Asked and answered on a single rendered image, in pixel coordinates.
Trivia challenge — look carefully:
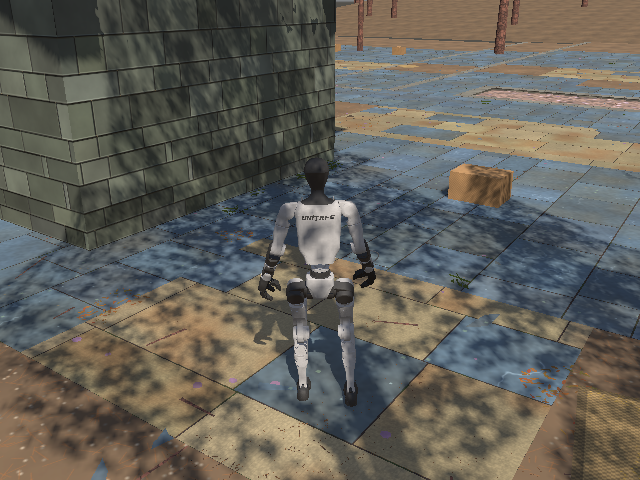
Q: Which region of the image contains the robot left foot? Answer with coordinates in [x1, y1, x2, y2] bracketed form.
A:
[297, 377, 311, 401]

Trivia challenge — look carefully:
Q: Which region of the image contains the left robot forearm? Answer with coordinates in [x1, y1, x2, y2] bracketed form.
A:
[261, 241, 280, 281]

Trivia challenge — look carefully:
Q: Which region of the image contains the right robot forearm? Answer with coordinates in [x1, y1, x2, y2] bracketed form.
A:
[356, 239, 374, 273]

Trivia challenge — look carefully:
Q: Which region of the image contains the robot left upper arm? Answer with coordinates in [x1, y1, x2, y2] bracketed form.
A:
[270, 202, 297, 257]

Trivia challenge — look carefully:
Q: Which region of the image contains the right robot thigh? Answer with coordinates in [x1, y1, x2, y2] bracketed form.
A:
[334, 278, 354, 341]

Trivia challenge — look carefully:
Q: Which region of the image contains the robot right upper arm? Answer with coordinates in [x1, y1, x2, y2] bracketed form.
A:
[338, 200, 367, 254]

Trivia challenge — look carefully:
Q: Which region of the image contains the left robot hand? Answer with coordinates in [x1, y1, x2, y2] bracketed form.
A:
[258, 277, 281, 301]

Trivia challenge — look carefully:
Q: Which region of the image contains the right robot hand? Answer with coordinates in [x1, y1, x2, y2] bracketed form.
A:
[353, 269, 376, 288]

